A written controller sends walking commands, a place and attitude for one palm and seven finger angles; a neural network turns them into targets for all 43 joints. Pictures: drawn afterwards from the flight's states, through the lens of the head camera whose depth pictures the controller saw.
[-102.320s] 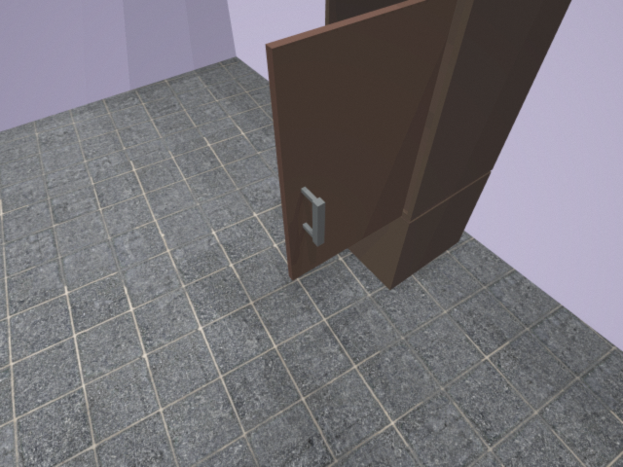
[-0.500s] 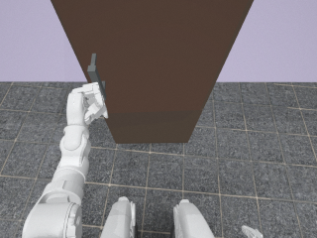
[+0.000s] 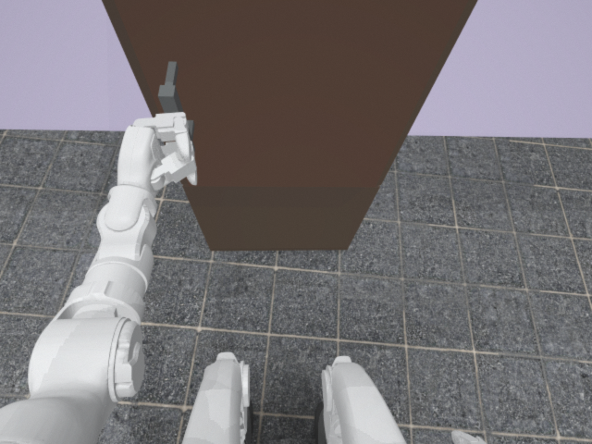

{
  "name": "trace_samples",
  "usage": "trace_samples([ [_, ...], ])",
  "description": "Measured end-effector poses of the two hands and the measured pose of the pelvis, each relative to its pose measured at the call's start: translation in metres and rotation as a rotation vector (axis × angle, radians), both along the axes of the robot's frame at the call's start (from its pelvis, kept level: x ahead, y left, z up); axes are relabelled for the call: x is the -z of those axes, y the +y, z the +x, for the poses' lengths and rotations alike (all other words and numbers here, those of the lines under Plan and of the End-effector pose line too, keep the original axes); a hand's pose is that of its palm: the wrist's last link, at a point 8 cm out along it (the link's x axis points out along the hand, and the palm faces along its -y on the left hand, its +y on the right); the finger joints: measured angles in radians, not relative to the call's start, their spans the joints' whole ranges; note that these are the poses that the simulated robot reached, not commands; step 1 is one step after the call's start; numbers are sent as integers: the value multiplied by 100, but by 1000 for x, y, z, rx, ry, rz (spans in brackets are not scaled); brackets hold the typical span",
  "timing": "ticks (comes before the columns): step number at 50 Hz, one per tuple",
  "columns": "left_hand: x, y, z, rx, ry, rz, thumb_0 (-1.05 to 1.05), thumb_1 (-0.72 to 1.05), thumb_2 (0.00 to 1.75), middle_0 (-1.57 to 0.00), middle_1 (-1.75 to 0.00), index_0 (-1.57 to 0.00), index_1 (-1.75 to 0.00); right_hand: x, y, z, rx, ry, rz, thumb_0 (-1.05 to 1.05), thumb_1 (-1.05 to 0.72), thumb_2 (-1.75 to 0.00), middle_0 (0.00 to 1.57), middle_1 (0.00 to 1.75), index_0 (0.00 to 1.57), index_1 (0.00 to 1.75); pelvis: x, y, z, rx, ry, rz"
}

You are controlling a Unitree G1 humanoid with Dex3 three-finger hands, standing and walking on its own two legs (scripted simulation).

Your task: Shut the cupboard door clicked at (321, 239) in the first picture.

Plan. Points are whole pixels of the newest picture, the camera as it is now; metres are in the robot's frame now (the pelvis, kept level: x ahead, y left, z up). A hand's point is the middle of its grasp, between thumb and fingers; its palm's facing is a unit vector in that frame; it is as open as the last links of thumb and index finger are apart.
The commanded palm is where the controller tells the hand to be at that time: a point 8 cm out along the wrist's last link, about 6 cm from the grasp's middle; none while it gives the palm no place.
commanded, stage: push the door shut along its arc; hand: left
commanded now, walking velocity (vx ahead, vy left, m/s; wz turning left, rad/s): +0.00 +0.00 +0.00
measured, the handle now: (180, 113) +0.55 +0.15 +0.04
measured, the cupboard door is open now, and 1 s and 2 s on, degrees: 0 0 0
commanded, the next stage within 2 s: pull the fist back off the door in 0.34 s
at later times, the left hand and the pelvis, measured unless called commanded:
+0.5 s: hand (188, 158) +0.48 +0.13 +0.04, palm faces -0.13 -0.99 -0.03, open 2.6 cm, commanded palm +0.51 +0.14 +0.05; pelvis -0.04 +0.02 -0.02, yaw -1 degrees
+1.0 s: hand (219, 155) +0.48 +0.09 +0.04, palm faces +0.02 -1.00 -0.03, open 3.1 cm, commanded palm +0.44 +0.14 +0.05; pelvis -0.02 +0.00 +0.00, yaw -2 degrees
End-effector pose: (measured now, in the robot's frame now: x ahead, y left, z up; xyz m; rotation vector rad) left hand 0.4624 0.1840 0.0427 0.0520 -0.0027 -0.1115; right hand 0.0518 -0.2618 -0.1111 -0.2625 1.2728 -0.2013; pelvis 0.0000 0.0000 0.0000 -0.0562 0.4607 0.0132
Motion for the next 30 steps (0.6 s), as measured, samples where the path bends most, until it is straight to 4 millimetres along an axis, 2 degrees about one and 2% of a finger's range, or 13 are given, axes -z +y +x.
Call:
trace_samples([
  [10,-1,3,3,39,5,0,-6,76,104,-135,-150,-135,-150,-1,0,-32,1,10,-53,0,-91,-90,20,30,20,30,10,6,-20,-14,3,-23],
  [23,-2,4,4,54,21,4,-6,77,104,-134,-150,-135,-150,-8,8,-63,1,-26,-93,0,-91,-90,20,30,20,30,16,15,-40,-10,3,-38],
  [30,2,-7,-4,-151,13,-53,-7,74,104,-134,-150,-136,-150,-6,17,-70,-27,-15,-66,0,-91,-90,20,30,20,30,15,18,-46,-8,4,-36],
])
